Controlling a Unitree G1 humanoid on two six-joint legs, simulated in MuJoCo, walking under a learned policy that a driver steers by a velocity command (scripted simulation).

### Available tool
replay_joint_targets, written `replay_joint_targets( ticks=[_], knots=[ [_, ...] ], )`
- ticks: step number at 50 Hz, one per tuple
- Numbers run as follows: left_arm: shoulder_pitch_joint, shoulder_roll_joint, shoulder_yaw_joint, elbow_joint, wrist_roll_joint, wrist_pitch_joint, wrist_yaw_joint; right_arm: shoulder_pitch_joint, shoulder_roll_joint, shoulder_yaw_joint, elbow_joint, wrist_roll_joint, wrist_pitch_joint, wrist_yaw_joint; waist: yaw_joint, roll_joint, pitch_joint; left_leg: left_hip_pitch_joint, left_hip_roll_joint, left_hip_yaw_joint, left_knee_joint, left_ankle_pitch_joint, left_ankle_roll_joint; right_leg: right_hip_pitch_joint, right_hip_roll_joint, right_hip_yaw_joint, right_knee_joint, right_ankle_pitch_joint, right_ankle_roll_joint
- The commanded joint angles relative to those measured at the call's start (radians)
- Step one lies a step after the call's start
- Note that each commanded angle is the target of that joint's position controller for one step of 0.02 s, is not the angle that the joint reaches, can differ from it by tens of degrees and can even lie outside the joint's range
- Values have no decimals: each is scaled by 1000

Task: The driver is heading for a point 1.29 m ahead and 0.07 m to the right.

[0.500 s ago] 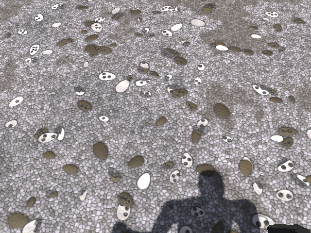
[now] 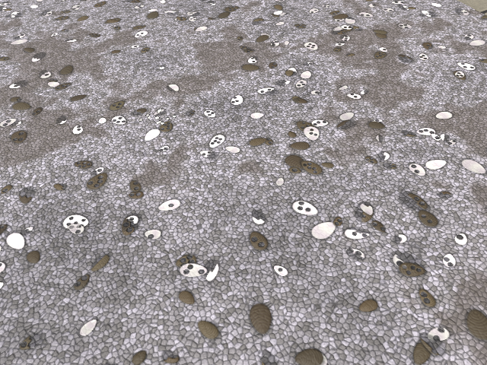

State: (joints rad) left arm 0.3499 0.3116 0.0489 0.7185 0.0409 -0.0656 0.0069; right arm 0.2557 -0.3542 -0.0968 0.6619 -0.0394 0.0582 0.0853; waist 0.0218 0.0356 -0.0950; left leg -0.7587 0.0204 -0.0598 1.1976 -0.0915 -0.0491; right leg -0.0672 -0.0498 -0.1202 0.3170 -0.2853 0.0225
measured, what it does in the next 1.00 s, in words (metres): walks ahead: left foot, then right foot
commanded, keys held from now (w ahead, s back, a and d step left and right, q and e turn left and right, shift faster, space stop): w+q+shift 0.18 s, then w+e+shift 0.82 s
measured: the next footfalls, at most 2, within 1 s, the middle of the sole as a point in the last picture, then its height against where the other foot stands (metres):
left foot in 0.22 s outside the picture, level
right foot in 0.68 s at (197, 329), level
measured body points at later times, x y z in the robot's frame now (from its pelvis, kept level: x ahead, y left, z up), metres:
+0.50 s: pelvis +0.34 +0.17 -0.01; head +0.35 +0.18 +0.44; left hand +0.38 +0.44 -0.14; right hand +0.42 -0.09 -0.14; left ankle +0.20 +0.19 -0.75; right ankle +0.48 +0.05 -0.66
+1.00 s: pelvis +0.79 +0.23 -0.01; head +0.82 +0.22 +0.44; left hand +0.82 +0.52 -0.13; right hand +1.02 -0.01 -0.06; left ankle +1.04 +0.40 -0.69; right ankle +0.66 +0.21 -0.74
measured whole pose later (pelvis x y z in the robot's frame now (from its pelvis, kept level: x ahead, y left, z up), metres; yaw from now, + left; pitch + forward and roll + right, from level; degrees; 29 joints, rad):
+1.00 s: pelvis +0.79 +0.23 -0.01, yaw -14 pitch +2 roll +1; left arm 0.46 0.30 0.08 0.86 0.00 -0.07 -0.02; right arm -0.03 -0.25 0.05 0.58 -0.03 -0.06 0.01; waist 0.13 0.01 0.01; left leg -0.70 0.13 -0.11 0.66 0.03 -0.06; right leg 0.01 0.19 0.21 0.33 -0.33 -0.18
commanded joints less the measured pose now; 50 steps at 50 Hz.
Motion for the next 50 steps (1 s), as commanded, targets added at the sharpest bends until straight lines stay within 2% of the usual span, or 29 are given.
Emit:
replay_joint_targets(
  ticks=[1,6,8,10,11,12,13,14,15,16,18,19,21,24,28,29,30,31,33,34,35,36,37,38,39,41,44,47,50],
  knots=[
    [17,154,48,-34,1,-22,9,-197,-49,-4,-115,-3,-16,22,46,-166,192,-208,56,16,-117,-27,18,88,-273,159,-223,-256,-121],
    [96,172,60,22,14,-15,14,-346,-16,26,-172,5,-29,45,97,-183,264,-150,100,122,-321,-167,115,179,-317,4,-234,-153,-118],
    [99,174,59,49,14,-6,11,-355,-14,35,-173,3,-32,35,77,-166,269,-71,60,189,-397,-268,170,210,-301,-84,-162,131,-101],
    [102,196,55,69,4,3,8,-158,-33,24,-110,3,-45,4,-34,-155,129,317,-103,283,-449,-365,229,122,-276,-171,146,911,-98],
    [76,208,47,67,-16,1,7,100,-51,6,-25,0,-62,-9,-172,-116,2,700,-159,249,-550,-226,260,-50,-254,-193,424,1050,-94],
    [87,139,20,30,-27,-10,-7,267,-158,-32,33,-8,-67,-26,-237,76,-138,1104,0,-28,-646,-417,272,-404,-183,-184,755,625,-66],
    [37,37,-5,-63,-25,-27,-27,279,-311,-58,20,10,-71,-46,-181,362,-264,1266,311,-640,-874,-733,343,-722,-4,-23,1108,-239,-28],
    [-152,120,8,-78,-23,-30,-18,277,-264,-47,1,-1,-77,-62,-247,123,-203,1195,317,-618,-943,-563,277,-802,-20,137,1200,-149,-60],
    [-178,118,13,-67,-49,-32,-13,270,-223,-35,48,-21,-84,-75,-221,33,-51,1085,319,-445,-895,-296,259,-839,-39,149,1200,-67,-79],
    [-125,99,7,-28,-49,-30,-16,223,-158,-16,61,-28,-98,-80,-151,-58,33,939,273,-307,-857,-91,214,-767,-74,183,1103,-9,-89],
    [5,63,5,34,-28,5,-39,97,-77,19,53,-5,-118,-80,-43,27,83,731,214,-144,-917,-55,158,-627,-89,213,1009,65,-83],
    [27,58,9,59,-31,25,-46,81,-37,33,62,4,-133,-76,-21,30,110,693,188,-77,-934,25,125,-605,-84,218,995,77,-81],
    [-3,32,7,67,-34,48,-62,64,-30,36,77,16,-154,-71,0,32,161,647,154,45,-1019,82,96,-638,-60,185,947,129,-77],
    [-132,3,-5,34,-49,42,-69,89,8,49,111,16,-177,-65,-13,56,242,627,86,214,-1087,382,53,-660,-13,97,771,288,-95],
    [-241,-12,-29,-8,-36,27,-82,109,4,62,145,25,-186,-91,-2,7,254,714,108,315,-1104,805,47,-573,34,-52,481,395,-150],
    [-230,-1,-29,-6,-37,29,-84,121,-25,57,150,24,-188,-106,12,19,209,763,126,316,-1068,993,40,-498,71,-83,439,415,-165],
    [-144,22,-20,36,-53,41,-82,108,-60,50,140,28,-189,-123,48,35,98,816,121,326,-975,1272,21,-372,141,-107,460,405,-166],
    [-81,38,-17,35,-40,44,-81,94,-114,36,134,22,-180,-137,97,91,104,827,161,322,-837,1401,10,-328,145,-98,443,331,-187],
    [303,150,34,146,-28,56,-58,-33,-147,18,102,1,-142,-148,302,80,-21,716,185,278,-356,1403,14,32,169,-39,432,224,-253],
    [460,190,65,197,-43,57,-40,-134,-136,12,85,11,-125,-137,397,-30,-40,544,57,294,146,784,26,216,98,92,291,241,-338],
    [345,188,66,211,-58,69,-27,-189,57,68,47,-16,-143,-107,250,-316,94,148,-148,216,546,-371,40,252,63,231,384,327,-347],
    [189,241,67,140,-33,67,-22,-22,90,90,-51,15,-161,-94,63,-337,-77,-93,-137,2,660,-430,21,381,-101,736,199,115,-544],
    [136,191,67,99,-29,66,-14,-37,27,98,-57,-7,-188,-86,71,-162,-56,-137,-84,-76,547,-364,53,313,-185,965,-59,-266,-535],
    [86,117,52,101,-24,64,-12,-71,-27,87,-39,-14,-193,-81,19,39,97,-95,-23,-71,407,-277,67,102,-163,911,-145,-403,-450],
    [54,112,46,103,-24,51,-10,-78,-21,92,-48,-29,-183,-82,-36,62,161,-40,14,-66,297,-266,55,-55,-141,857,-151,-330,-425],
    [37,107,37,98,-30,11,-6,-91,-5,106,-43,-49,-132,-88,-77,110,231,82,71,-45,134,-264,14,-291,-41,685,-153,-167,-391],
    [26,144,51,84,-31,-19,-10,-226,3,118,-98,-23,-115,-77,-35,43,248,216,105,23,-203,-79,-34,-450,44,541,-204,19,-376],
    [80,145,64,90,-49,-19,-23,-345,45,132,-139,9,-119,-71,59,-27,210,278,65,56,-490,166,-25,-336,87,495,-158,207,-301],
    [119,166,77,95,-44,-13,-26,-381,25,123,-158,16,-127,-73,106,-79,150,276,9,64,-622,184,-1,-124,62,517,-72,443,-266]
  ],
)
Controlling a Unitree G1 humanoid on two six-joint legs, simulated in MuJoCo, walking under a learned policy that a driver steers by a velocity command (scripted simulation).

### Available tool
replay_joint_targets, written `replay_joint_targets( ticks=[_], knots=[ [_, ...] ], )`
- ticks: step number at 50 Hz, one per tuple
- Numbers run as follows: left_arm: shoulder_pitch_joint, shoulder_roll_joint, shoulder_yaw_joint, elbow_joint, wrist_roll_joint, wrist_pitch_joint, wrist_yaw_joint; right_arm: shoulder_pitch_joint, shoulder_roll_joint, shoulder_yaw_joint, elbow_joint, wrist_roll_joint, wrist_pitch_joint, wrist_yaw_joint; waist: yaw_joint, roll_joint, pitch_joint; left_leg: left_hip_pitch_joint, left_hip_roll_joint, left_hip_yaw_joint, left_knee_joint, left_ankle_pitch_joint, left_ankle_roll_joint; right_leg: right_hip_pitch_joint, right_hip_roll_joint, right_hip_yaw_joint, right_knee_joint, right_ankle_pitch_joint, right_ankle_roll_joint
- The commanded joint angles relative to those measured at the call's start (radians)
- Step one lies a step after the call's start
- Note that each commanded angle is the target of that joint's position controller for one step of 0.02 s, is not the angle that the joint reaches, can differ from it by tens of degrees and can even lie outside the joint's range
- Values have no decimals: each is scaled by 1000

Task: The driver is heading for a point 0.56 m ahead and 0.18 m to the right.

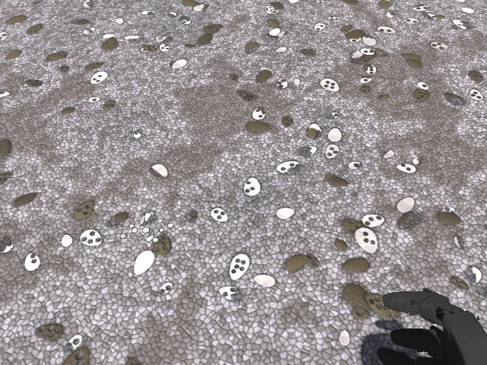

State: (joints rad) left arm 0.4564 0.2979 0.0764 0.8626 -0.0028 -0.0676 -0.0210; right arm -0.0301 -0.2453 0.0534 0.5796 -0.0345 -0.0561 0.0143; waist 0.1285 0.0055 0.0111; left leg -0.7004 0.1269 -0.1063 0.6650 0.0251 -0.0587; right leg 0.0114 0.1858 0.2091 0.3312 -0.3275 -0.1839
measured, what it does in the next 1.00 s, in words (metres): walks ahead, turning right: left foot, then right foot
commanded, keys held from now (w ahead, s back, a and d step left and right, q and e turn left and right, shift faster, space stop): w+e+shift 0.14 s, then e+shift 0.40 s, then shift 0.46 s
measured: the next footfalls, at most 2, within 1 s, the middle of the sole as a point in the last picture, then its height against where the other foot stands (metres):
left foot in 0.10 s outside the picture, level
right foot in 0.48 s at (327, 350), level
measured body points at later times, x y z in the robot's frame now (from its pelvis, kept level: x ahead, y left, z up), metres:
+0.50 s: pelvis +0.39 +0.02 -0.03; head +0.43 -0.02 +0.42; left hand +0.73 +0.14 -0.08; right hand +0.30 -0.29 -0.15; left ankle +0.28 +0.20 -0.70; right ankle +0.50 -0.09 -0.74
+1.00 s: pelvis +0.55 +0.02 +0.00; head +0.57 +0.02 +0.44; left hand +0.86 +0.09 -0.09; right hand +0.49 -0.27 -0.10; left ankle +0.66 +0.09 -0.73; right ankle +0.49 -0.08 -0.71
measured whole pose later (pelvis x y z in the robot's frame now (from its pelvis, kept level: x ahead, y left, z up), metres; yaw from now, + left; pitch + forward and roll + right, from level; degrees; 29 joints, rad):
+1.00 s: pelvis +0.55 +0.02 +0.00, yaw -44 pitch +0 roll +0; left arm 0.15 0.27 0.05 0.63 0.00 0.03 0.02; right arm 0.16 -0.24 -0.03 0.68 -0.04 -0.02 -0.01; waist -0.01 -0.02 0.02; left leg -0.34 0.00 -0.03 0.57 -0.24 -0.01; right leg -0.41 0.11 0.16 0.78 -0.46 0.03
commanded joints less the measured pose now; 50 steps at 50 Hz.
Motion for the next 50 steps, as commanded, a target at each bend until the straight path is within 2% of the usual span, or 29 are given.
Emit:
replay_joint_targets(
  ticks=[1,3,4,5,6,7,9,11,13,14,15,16,18,22,23,24,25,26,27,29,32,35,40,44,45,46,47,48,50],
  knots=[
    [2,183,53,-54,2,-10,8,-81,-95,-31,-79,9,-19,-5,-14,-64,29,261,-108,92,-148,42,16,-162,-183,200,-37,539,-42],
    [-38,225,61,-67,11,-13,14,76,-175,-67,-33,12,-29,-21,-98,-64,-89,474,-158,83,-179,-99,37,-102,-184,207,157,759,8],
    [-98,257,67,-79,13,-17,10,270,-219,-90,11,16,-35,-34,-223,-56,-190,690,-138,83,-170,-155,49,-159,-156,179,367,769,30],
    [-145,191,48,-107,13,-32,8,512,-292,-123,55,-3,-40,-55,-332,-1,-319,960,13,-48,-126,-404,78,-319,-119,126,669,586,40],
    [-42,-2,-1,-156,-34,-36,10,547,-367,-143,62,-57,-41,-57,-243,330,-460,1234,349,-571,-280,-769,167,-657,-6,1,987,-210,71],
    [-63,57,-17,-173,-22,-19,15,443,-343,-155,56,-38,-25,-49,-209,362,-423,1137,363,-817,-419,-970,205,-793,-88,-67,1102,-125,58],
    [-227,138,4,-160,21,9,9,320,-164,-117,55,-29,-18,-41,-210,49,-124,858,251,-383,-377,-474,179,-800,-192,-123,1030,36,82],
    [-259,99,4,-183,40,38,-10,377,-122,-101,115,-26,-25,-39,-178,73,-50,753,201,-124,-321,163,164,-769,-224,-141,991,-13,117],
    [-296,50,-8,-222,39,66,-19,416,-87,-93,165,9,-40,-23,-151,117,-24,715,176,10,-320,411,133,-787,-235,-162,938,-38,128],
    [-264,44,-5,-259,-84,61,-7,232,-117,-120,113,62,-46,-39,-100,189,11,674,135,67,-358,344,135,-795,-285,-137,861,3,146],
    [-302,54,-15,-273,-87,59,-7,146,-131,-121,90,70,-47,-50,-92,179,42,584,131,123,-411,313,143,-757,-285,-170,749,56,166],
    [-332,60,-16,-295,-58,53,-12,115,-163,-130,86,62,-47,-59,-88,148,53,519,122,173,-439,302,144,-682,-284,-201,618,149,180],
    [-313,59,-13,-288,-24,48,-33,110,-218,-151,91,55,-43,-72,-80,107,10,475,72,278,-410,330,120,-476,-238,-257,409,349,182],
    [-169,168,42,-257,-18,66,-45,135,-293,-179,87,94,-30,-66,-2,94,-97,569,79,310,-119,646,94,-223,-127,-319,331,333,87],
    [-60,213,69,-235,-19,70,-38,127,-283,-179,76,97,-20,-62,52,71,-148,522,73,305,69,592,81,-74,-107,-305,295,352,46],
    [-8,241,87,-217,-31,72,-21,162,-212,-160,75,81,-13,-52,57,-47,-136,368,9,291,310,97,41,80,-117,-235,221,439,7],
    [-108,313,88,-262,-23,72,1,238,-89,-123,56,13,-13,-37,-66,-376,-105,117,-166,290,710,-704,-16,176,-268,69,241,972,-113],
    [-168,328,78,-350,38,45,-16,364,-176,-119,16,34,-28,-23,-106,-333,-431,-55,-242,18,934,-704,-24,381,-523,605,82,682,-350],
    [-229,290,77,-391,20,42,-23,274,-261,-132,19,44,-37,-17,-71,-131,-434,-39,-183,-67,877,-597,8,310,-493,605,2,401,-293],
    [-317,178,42,-386,-30,36,-12,173,-240,-134,32,25,-21,-40,-119,96,-196,-1,-111,-43,692,-498,20,27,-394,401,-8,336,-154],
    [-345,161,34,-369,-3,45,13,213,-232,-138,46,25,8,-45,-162,-1,-146,172,-87,-15,544,-501,-8,-243,-347,220,52,764,-145],
    [-302,165,34,-336,0,64,46,188,-135,-111,48,22,14,-45,-144,3,-207,216,-110,35,373,-385,-37,-275,-297,128,100,895,-101],
    [-330,126,18,-330,5,100,53,129,-114,-106,30,33,46,-40,-123,-97,-184,319,-117,50,193,-263,-40,-358,-266,131,84,475,-44],
    [-331,82,3,-318,-1,101,40,136,-98,-112,24,29,29,-23,-137,-149,-122,432,-123,67,-111,-186,12,-345,-262,190,139,285,2],
    [-293,48,-7,-304,1,97,39,145,-101,-114,23,15,22,-19,-139,-128,-105,497,-89,40,-232,-72,37,-359,-228,180,169,196,53],
    [-212,7,-16,-296,21,91,40,141,-169,-125,5,-10,18,-21,-87,48,-121,567,84,-127,-260,127,100,-406,-133,85,333,-42,126],
    [-173,45,-2,-294,5,87,41,116,-182,-128,15,-29,22,-23,-49,235,-87,498,213,-282,-311,170,260,-456,-64,-25,399,-216,179],
    [-230,107,13,-300,12,82,46,114,-149,-124,12,-19,19,-23,-95,225,-79,441,238,-350,-351,65,318,-438,-121,-40,499,-235,219],
    [-288,113,29,-288,2,97,53,117,-148,-126,21,8,20,-28,-118,142,-63,460,168,-281,-340,-28,283,-467,-141,-64,620,-217,255]
  ],
)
